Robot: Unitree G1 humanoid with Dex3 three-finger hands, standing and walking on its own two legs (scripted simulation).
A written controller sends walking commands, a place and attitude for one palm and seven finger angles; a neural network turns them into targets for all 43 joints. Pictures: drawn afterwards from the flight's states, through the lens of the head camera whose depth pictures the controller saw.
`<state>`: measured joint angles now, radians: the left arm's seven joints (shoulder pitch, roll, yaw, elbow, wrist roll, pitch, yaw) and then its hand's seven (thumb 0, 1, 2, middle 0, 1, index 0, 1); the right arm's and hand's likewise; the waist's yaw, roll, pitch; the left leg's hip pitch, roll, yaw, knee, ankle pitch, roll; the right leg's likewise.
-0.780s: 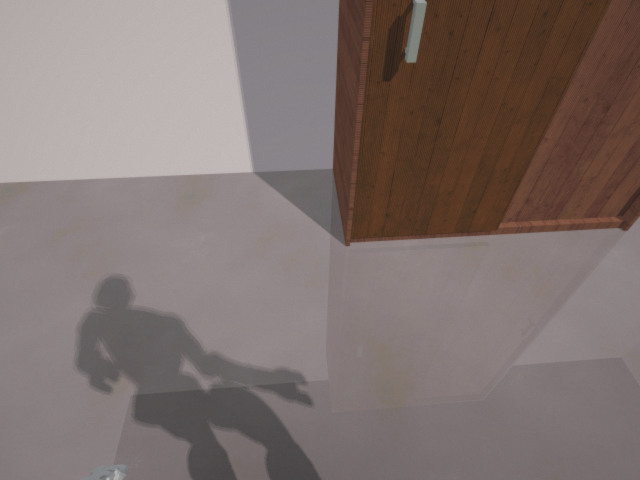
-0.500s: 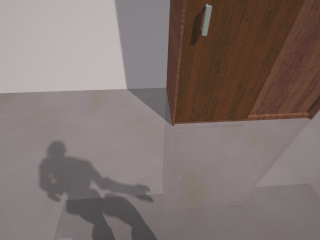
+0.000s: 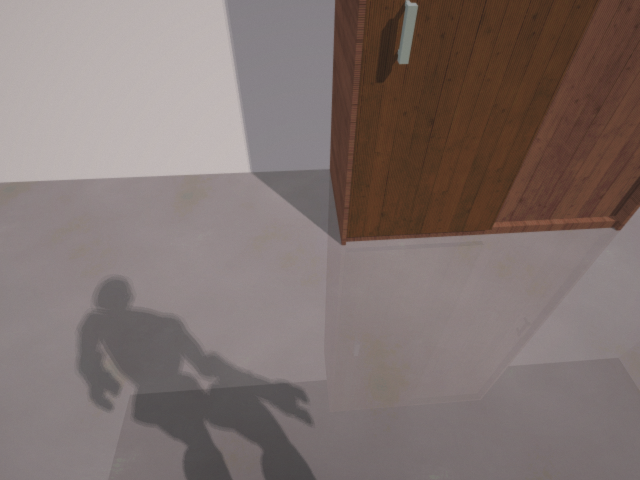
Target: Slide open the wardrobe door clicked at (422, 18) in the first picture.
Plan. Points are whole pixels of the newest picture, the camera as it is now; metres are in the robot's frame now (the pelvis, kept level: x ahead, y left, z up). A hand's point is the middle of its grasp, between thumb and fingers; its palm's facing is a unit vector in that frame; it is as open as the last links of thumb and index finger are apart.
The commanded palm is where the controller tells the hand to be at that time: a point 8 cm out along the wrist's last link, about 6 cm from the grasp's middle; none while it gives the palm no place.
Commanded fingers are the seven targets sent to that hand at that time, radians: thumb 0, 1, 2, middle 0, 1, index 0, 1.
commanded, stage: stand and wait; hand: left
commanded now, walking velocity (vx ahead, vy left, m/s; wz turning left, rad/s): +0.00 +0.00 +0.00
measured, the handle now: (405, 32) +1.17 -0.17 +0.10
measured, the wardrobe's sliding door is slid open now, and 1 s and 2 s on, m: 0.00 0.00 0.00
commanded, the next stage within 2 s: look at it before walking up in 0.04 s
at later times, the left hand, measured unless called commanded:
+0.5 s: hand out of the picture +0.08 +0.24 -0.15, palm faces -0.03 -0.94 -0.33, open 7.4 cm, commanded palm none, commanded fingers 0.00 0.90 0.90 -0.20 -0.30 -0.20 -0.30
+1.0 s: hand out of the picture +0.07 +0.23 -0.17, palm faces -0.08 -0.95 -0.31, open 7.4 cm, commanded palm none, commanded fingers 0.00 0.90 0.90 -0.20 -0.30 -0.20 -0.30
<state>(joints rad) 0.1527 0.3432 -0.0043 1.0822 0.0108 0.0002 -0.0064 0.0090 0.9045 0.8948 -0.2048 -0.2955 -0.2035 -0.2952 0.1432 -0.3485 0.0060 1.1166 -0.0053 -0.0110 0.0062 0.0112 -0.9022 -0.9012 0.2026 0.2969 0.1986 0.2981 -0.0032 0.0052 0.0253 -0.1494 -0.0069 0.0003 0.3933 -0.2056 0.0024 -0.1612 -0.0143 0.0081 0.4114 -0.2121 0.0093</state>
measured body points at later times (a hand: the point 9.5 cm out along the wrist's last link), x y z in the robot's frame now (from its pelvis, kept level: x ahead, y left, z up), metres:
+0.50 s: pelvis +0.00 +0.00 +0.00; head +0.00 -0.01 +0.45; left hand +0.08 +0.29 -0.13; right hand +0.08 -0.30 -0.13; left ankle +0.01 +0.12 -0.74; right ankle +0.01 -0.12 -0.74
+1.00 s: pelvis +0.00 -0.01 -0.01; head +0.01 -0.01 +0.44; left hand +0.08 +0.27 -0.14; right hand +0.07 -0.29 -0.15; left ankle +0.01 +0.12 -0.74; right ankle +0.01 -0.13 -0.74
